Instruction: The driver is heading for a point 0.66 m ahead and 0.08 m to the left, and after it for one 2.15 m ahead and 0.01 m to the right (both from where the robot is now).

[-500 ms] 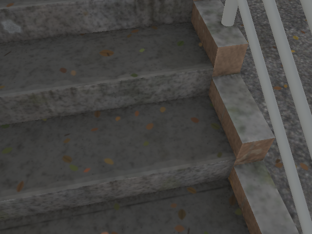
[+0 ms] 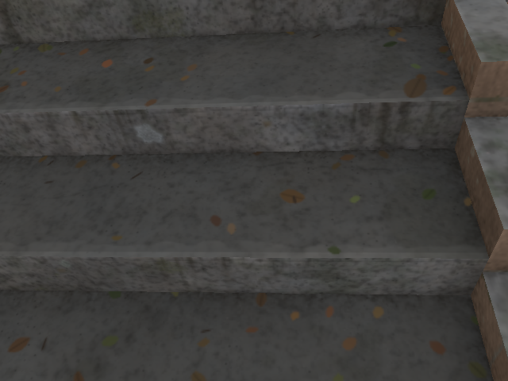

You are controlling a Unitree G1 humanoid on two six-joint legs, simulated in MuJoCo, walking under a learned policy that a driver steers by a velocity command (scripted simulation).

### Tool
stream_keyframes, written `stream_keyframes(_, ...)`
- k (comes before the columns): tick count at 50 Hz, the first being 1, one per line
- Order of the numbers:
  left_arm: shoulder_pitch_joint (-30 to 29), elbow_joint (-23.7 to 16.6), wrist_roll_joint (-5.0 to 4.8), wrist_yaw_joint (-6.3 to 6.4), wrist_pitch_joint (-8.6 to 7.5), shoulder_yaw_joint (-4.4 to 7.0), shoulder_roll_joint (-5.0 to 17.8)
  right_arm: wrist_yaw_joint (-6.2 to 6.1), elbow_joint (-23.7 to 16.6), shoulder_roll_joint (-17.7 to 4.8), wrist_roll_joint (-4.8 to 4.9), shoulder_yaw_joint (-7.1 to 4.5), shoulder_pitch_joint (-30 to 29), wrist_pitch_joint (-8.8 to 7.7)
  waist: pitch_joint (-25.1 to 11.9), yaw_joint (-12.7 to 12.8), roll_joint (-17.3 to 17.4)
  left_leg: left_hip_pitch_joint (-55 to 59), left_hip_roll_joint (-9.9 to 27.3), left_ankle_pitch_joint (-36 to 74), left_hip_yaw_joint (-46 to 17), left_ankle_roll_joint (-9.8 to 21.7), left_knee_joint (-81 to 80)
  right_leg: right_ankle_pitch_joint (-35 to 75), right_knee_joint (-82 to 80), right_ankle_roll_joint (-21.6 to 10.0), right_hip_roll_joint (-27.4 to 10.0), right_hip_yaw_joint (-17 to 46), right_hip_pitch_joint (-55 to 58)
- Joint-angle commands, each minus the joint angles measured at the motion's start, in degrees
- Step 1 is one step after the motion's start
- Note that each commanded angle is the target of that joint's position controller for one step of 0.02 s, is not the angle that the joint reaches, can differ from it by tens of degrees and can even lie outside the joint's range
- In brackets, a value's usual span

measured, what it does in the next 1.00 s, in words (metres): climbs, turning left: right foot 0.15 m higher, then left foot 0.15 m higher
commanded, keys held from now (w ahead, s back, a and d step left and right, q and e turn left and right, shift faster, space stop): w+q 0.74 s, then e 0.26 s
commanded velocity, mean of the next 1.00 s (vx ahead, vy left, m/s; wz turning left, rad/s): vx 0.45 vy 0.00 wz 0.47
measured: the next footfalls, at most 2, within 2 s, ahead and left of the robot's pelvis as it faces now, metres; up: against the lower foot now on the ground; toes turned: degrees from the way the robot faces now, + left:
right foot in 0.38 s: +0.45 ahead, -0.15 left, +0.15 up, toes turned +12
left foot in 0.98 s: +0.76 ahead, +0.22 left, +0.30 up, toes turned +31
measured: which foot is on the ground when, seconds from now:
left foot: down 0.00-0.38, up 0.40-0.96, down 0.98-1.00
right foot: up 0.00-0.36, down 0.38-0.98, up 1.00-1.00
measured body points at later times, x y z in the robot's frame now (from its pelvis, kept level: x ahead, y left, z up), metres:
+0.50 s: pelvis +0.32 -0.08 +0.14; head +0.35 -0.09 +0.59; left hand +0.44 +0.19 +0.06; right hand +0.50 -0.30 +0.01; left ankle +0.16 +0.04 -0.43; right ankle +0.41 -0.16 -0.51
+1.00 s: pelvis +0.59 +0.06 +0.23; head +0.66 +0.08 +0.67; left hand +0.39 +0.19 +0.11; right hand +0.91 +0.06 +0.16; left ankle +0.73 +0.20 -0.37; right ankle +0.43 -0.17 -0.47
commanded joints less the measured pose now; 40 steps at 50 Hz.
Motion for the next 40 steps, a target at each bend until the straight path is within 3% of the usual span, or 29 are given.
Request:
stream_keyframes(1, -1.8, -9.22, 0.78, 1.01, 0.61, -1.36, -1.09, 0.46, 0.23, -0.68, -0.96, 0.15, 0.67, -4.59, 3.0, 2.71, -1.31, 6.9, 13.73, -4.6, -37.93, 8.22, -34.74, -4.73, 16.63, -1.13, 0.69, 3.61, -23.07)
stream_keyframes(5, -10.24, -11.58, 2.39, 0.47, 2.48, -2.52, -1.39, 0.93, 3.02, -2.09, 1.81, 0.31, 6.37, -6.02, 4.53, 1.56, -3.76, 8.63, 11.34, 7.44, -28.21, 5.64, -35.71, -1.93, 4.97, 0.98, -2.46, -0.34, -28.35)
stream_keyframes(6, -12.56, -12.26, 1.75, 0.52, 2.14, -2.63, 0.03, 0.7, 1.68, -3.88, 1.51, 0.48, 6.6, -6.33, 5.27, 0.32, -3.5, 9.63, 11.09, 18.96, -28.08, 5.76, -38.19, -3.46, -0.05, 2.25, -1.92, -2.97, -29.09)
stream_keyframes(9, -20.06, -15.62, 1.93, 1.07, 1.85, -3.17, -2.86, -0.08, 4.1, -8.14, -0.18, -0.9, 15.82, -8.67, -0.46, -4.11, 3.82, 31.45, 17.49, 30.39, -35.93, 10.03, -40.14, -17.03, 17.64, 1.81, -1.26, -2.46, -46.67)
stream_keyframes(10, -24.48, -17.07, 0.85, 0.69, 1.48, -3.72, -5.0, -0.31, 5.26, -7.51, -0.26, -1.15, 17.75, -8.7, 0.95, -5.53, 4.1, 37.4, 19.3, 23.72, -37.31, 9.86, -40.32, -21.08, 19.56, 0.77, -2.0, -1.56, -54.26)
stream_keyframes(11, -29.86, -18.61, 1.94, 1.13, 1.64, -4.67, -6.1, 0.08, 6.52, -7.24, 0.82, -1.58, 20.6, -8.79, -0.37, -7.94, 4.68, 40.92, 16.83, 21.74, -36.41, 9.16, -39.65, -23.04, 21.0, 0.02, -1.4, -2.82, -56.44)
stream_keyframes(12, -34.55, -21.0, 1.74, 1.5, 1.9, -5.08, -6.49, -0.5, 7.04, -6.35, 0.32, -1.08, 22.46, -8.45, 1.54, -8.66, 3.23, 42.06, 16.52, 25.33, -34.61, 8.03, -40.9, -25.83, 18.05, 0.11, -1.17, -3.49, -58.57)
stream_keyframes(13, -37.32, -23.02, 0.41, 1.39, 1.81, -5.29, -6.57, -1.25, 7.96, -5.28, 0.29, -0.55, 22.07, -8.62, 4.07, -8.03, 4.73, 40.26, 15.96, 24.99, -33.71, 7.23, -43.44, -29.14, 11.55, 0.22, -1.47, -3.14, -57.22)
stream_keyframes(14, -35.96, -23.61, 0.43, 0.67, 2.07, -5.84, -5.83, -1.6, 6.12, -5.26, 2.06, -0.76, 17.45, -7.51, 0.97, -5.43, -0.38, 30.39, 15.29, 31.88, -28.31, 5.57, -50.08, -25.85, -7.09, -0.09, -2.25, -4.76, -37.05)
stream_keyframes(15, -30.73, -22.42, 0.16, 1.05, 3.16, -6.22, -6.1, -1.66, 4.04, -4.64, 2.32, -0.43, 12.0, -6.17, -2.49, -2.31, 1.86, 19.46, 13.63, 39.21, -23.98, 4.4, -51.37, -24.18, -16.21, 0.02, -0.9, -7.26, -17.66)
stream_keyframes(17, -9.63, -14.16, -1.45, 2.37, 4.48, -2.88, -2.44, -0.83, -0.43, -10.41, 3.72, -2.42, 1.87, -5.72, -15.01, 6.87, 7.23, 12.95, 14.24, 79.19, -19.28, 1.46, -41.09, -22.2, -22.93, -0.82, 4.22, -8.04, 16.23)
stream_keyframes(18, 1.52, -11.73, -1.81, 2.96, 4.93, 0.16, 2.86, 0.43, -1.1, -13.84, 4.25, -4.15, -1.31, -6.05, -21.08, 13.56, 9.15, 17.45, 13.64, 92.95, -18.87, 0.16, -28.5, -23.32, -31.39, -1.96, 4.58, -6.15, 24.39)
stream_keyframes(19, 8.92, -10.09, -0.37, 3.91, 4.12, 2.33, 7.61, 1.65, -1.86, -12.34, 4.48, -4.93, -4.83, -7.87, -23.67, 17.6, 3.92, 17.16, 10.58, 87.03, -19.01, -2.2, -9.88, -29.89, -42.92, -3.12, 0.97, 1.56, 29.86)
stream_keyframes(20, 12.46, -6.43, 1.1, 3.67, 3.03, 3.42, 12.79, 4.16, -4.52, -1.41, 3.16, -3.04, -9.75, -9.18, -20.72, 15.14, -17.12, 3.29, 0.46, 25.93, -19.54, -4.62, 12.05, -30.77, -59.52, -3.67, -10.02, 23.07, 32.29)
stream_keyframes(21, 5.24, -6.78, -1.08, 3.51, 3.55, 3.73, 13.96, 5.16, -4.52, 3.18, 2.32, -1.89, 4.22, -8.68, -22.47, 5.12, -26.51, -4.87, -2.53, 14.3, -27.71, -5.66, 27.47, -24.29, -80.01, -4.87, -18.55, 53.34, 29.29)
stream_keyframes(22, -2.89, -8.2, -1.89, 2.21, 3.02, 3.46, 10.39, 5.17, -2.04, 3.2, 1.0, -1.81, 10.88, -8.23, -17.69, -1.7, -19.23, -4.67, 0.4, 17.13, -26.06, -5.7, 36.05, -31.7, -80.0, -4.43, -19.96, 54.39, 22.45)
stream_keyframes(23, -8.65, -6.69, -3.27, 1.6, 2.62, 1.98, 4.56, 5.48, -0.16, 2.82, 0.62, -1.77, 12.27, -7.4, -8.66, -4.65, -14.01, -6.67, 3.0, 21.5, -20.39, -6.72, 38.69, -34.25, -73.51, -5.57, -17.37, 44.09, 13.61)
stream_keyframes(24, -7.06, -5.61, -3.1, 1.88, 2.39, 0.31, -0.48, 4.78, -0.35, 3.79, -0.53, -0.54, 10.79, -6.69, -3.6, -4.46, -6.81, -7.12, 4.32, 25.02, -19.41, -7.18, 40.74, -37.68, -71.84, -3.12, -16.98, 35.02, 6.71)
stream_keyframes(25, -5.76, -3.54, -2.13, 2.24, 1.6, 0.13, -1.52, 4.59, -2.66, 3.96, -0.85, 0.28, 6.41, -6.48, -2.37, -3.35, -4.27, -9.55, 3.9, 26.96, -19.52, -6.2, 41.5, -35.15, -70.45, -2.12, -16.05, 28.86, 5.39)
stream_keyframes(26, -4.04, -1.36, -1.02, 2.21, 0.77, 0.3, -1.12, 4.54, -3.92, 3.39, -0.85, 0.55, 2.1, -5.9, -0.47, -2.35, -2.69, -11.05, 3.71, 28.57, -19.9, -5.21, 41.93, -29.6, -70.01, -0.53, -14.82, 21.94, 4.1)
stream_keyframes(27, -0.68, 1.19, -1.16, 1.24, -0.15, 1.05, 1.2, 3.86, -4.6, 3.25, 0.19, 0.47, 1.03, -5.03, 0.78, -2.27, -4.48, -14.54, 3.49, 23.88, -18.59, -5.25, 49.22, -23.81, -73.04, -0.35, -15.75, 19.12, 6.92)
stream_keyframes(30, 5.85, 6.5, -1.88, -0.19, -1.66, 1.97, 2.38, 2.55, -6.69, 3.53, 0.07, 1.12, -2.57, -3.08, 4.5, -3.75, -3.97, -19.41, 4.61, 16.76, -18.93, -5.03, 45.4, -10.5, -76.92, 2.6, -13.58, 5.88, 11.26)
stream_keyframes(31, 5.42, 8.34, -0.85, 0.11, -1.89, 3.02, 4.8, 2.84, -7.23, 5.51, 1.01, 1.49, -5.11, -2.5, 6.26, -3.16, -5.72, -26.83, 4.59, 15.44, -17.98, -4.18, 45.67, -8.35, -77.75, 0.91, -12.32, 2.45, 15.34)
stream_keyframes(32, 5.66, 6.6, -0.04, 1.72, -1.39, 2.55, 3.2, 3.8, -7.54, 1.62, 0.06, 1.19, -7.12, -3.1, 4.23, -1.65, -1.29, -23.0, 4.87, 18.01, -17.84, -3.91, 35.61, -3.76, -79.92, 1.01, -11.23, -1.06, 17.14)
stream_keyframes(33, 5.21, 6.56, -0.24, 2.41, -1.73, 1.99, 3.77, 4.07, -11.2, 2.05, -2.07, 1.64, -12.53, -3.25, 5.02, -1.43, -4.97, -24.36, 5.06, 20.04, -14.72, -4.6, 28.02, -2.91, -83.48, -0.5, -11.55, -3.34, 19.08)
stream_keyframes(34, 6.44, 5.76, -1.18, 2.73, -2.39, 1.69, 3.89, 4.6, -9.16, 1.19, -2.38, 1.23, -12.41, -3.86, 3.33, 0.27, -4.47, -21.47, 5.16, 22.09, -12.53, -4.5, 24.31, 9.2, -85.03, -1.35, -12.34, -5.83, 22.3)
stream_keyframes(36, 11.4, 6.98, -0.54, 2.97, -2.9, 1.52, 5.45, 5.06, -8.65, 1.96, -1.31, 0.91, -13.43, -3.66, 0.4, 1.54, -6.91, -27.56, 5.44, 16.97, -10.73, -4.46, 28.82, 27.53, -82.83, -3.04, -14.37, -7.64, 35.76)
stream_keyframes(38, 18.18, 8.99, 0.07, 3.32, -1.77, 2.4, 8.49, 3.75, -9.06, 4.31, -1.06, 1.36, -12.99, -3.27, 1.78, 3.48, -6.95, -38.25, 4.55, 7.45, -11.12, -4.64, 38.89, 40.17, -81.86, -2.57, -15.97, -7.59, 46.4)
stream_keyframes(40, 24.76, 12.33, 1.07, 2.78, -1.68, 2.67, 6.91, 2.4, -11.87, 5.5, -0.97, 1.6, -21.94, -2.23, 2.17, 6.57, -10.16, -46.99, 2.69, -1.78, -9.07, -3.07, 46.89, 39.65, -81.35, -2.42, -15.27, -8.29, 54.13)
